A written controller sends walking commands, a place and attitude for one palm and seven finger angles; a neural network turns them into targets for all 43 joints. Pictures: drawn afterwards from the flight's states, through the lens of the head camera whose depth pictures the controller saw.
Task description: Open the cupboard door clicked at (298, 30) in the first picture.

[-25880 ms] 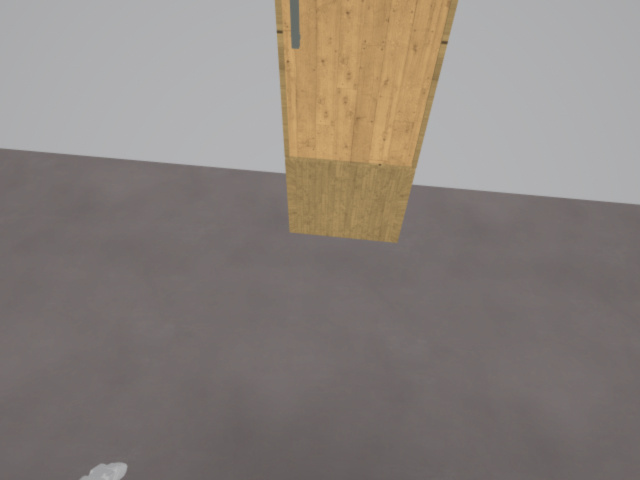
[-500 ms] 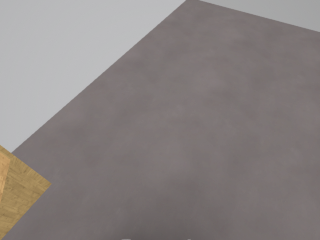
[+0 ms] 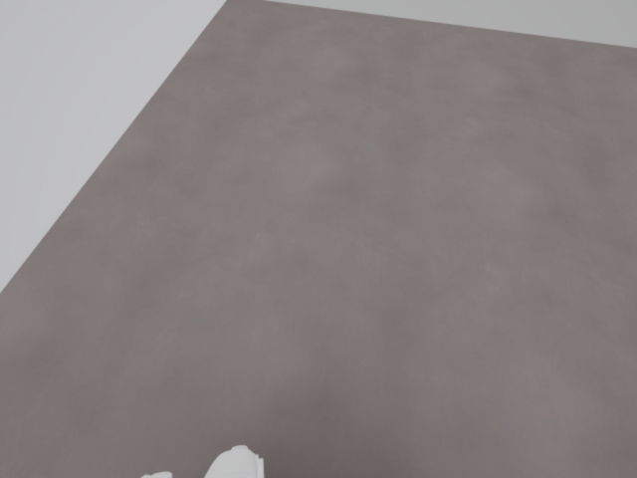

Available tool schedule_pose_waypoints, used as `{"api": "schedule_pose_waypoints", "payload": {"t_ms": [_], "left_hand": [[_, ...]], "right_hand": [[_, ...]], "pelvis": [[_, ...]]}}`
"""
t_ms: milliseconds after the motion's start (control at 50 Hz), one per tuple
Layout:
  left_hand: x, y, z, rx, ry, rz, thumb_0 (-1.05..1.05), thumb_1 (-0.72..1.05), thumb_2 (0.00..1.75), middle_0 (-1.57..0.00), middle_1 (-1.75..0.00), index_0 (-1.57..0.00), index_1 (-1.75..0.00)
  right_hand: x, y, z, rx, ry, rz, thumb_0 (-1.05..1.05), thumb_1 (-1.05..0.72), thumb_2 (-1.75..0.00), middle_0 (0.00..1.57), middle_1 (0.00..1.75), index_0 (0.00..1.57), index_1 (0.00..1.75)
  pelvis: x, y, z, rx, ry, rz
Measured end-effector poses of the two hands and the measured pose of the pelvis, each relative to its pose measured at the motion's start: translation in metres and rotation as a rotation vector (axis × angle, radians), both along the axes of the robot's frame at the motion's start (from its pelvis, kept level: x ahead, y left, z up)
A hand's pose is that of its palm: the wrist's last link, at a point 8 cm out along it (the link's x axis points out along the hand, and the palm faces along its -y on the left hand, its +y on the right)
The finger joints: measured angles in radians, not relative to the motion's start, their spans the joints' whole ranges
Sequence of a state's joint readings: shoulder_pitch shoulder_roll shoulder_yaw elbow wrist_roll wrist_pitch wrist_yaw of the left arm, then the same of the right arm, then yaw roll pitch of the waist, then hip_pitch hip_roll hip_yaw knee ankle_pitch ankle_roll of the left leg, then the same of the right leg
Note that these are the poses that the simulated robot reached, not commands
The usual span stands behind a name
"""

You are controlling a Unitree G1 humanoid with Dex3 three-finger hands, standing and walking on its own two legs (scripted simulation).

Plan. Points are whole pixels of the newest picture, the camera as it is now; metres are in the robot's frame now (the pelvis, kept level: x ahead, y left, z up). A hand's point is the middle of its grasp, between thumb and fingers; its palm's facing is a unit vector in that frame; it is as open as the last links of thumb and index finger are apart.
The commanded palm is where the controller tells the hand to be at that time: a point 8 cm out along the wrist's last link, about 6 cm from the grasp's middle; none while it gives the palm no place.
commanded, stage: walk to a spot facing it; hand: left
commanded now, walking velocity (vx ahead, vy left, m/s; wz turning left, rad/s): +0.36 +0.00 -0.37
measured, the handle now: out of the picture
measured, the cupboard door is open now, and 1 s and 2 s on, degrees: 43 43 43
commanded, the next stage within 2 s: turn to face it in 0.62 s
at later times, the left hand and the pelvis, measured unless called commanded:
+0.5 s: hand (261, 314) +0.39 +0.11 -0.16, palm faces -0.20 -0.96 -0.22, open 7.4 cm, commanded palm none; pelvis +0.23 -0.05 -0.01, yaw -10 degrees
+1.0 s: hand (291, 238) +0.55 +0.07 -0.17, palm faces -0.10 -0.97 -0.20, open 7.4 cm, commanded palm none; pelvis +0.44 -0.11 -0.01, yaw -6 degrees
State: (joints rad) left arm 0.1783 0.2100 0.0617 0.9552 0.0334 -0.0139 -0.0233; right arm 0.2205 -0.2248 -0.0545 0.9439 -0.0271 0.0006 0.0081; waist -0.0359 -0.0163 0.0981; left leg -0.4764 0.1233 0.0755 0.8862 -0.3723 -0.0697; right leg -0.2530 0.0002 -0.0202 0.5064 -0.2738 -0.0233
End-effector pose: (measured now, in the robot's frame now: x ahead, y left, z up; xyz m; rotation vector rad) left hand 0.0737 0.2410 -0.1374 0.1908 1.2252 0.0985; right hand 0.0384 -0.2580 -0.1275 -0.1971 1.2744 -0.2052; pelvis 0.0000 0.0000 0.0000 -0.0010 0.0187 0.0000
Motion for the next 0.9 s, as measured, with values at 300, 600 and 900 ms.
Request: {"api": "schedule_pose_waypoints", "payload": {"t_ms": [300, 600, 900], "left_hand": [[0.183, -0.021, 0.005, -0.041, -0.023, -0.14, 0.01, 0.91, 0.9, -0.2, -0.29, -0.19, -0.3], [0.312, -0.085, 0.0, 0.0, -0.002, -0.169, -0.01, 0.93, 0.9, -0.2, -0.3, -0.2, -0.3], [0.417, -0.095, -0.007, -0.005, 0.081, -0.116, 0.01, 0.92, 0.9, -0.2, -0.29, -0.19, -0.3]], "right_hand": [[0.055, 0.032, 0.0, 0.053, 0.071, -0.145, 0.01, -0.92, -0.9, 0.2, 0.3, 0.2, 0.3], [0.181, -0.041, -0.004, 0.05, 0.106, -0.259, 0.01, -0.91, -0.9, 0.2, 0.29, 0.2, 0.3], [0.364, -0.053, -0.009, 0.036, -0.009, -0.17, 0.0, -0.94, -0.9, 0.2, 0.3, 0.2, 0.3]], "pelvis": [[0.135, -0.002, 0.006, -0.005, 0.019, -0.151], [0.274, -0.063, 0.003, -0.003, -0.001, -0.2], [0.411, -0.079, 0.0, -0.003, -0.003, -0.175]]}}
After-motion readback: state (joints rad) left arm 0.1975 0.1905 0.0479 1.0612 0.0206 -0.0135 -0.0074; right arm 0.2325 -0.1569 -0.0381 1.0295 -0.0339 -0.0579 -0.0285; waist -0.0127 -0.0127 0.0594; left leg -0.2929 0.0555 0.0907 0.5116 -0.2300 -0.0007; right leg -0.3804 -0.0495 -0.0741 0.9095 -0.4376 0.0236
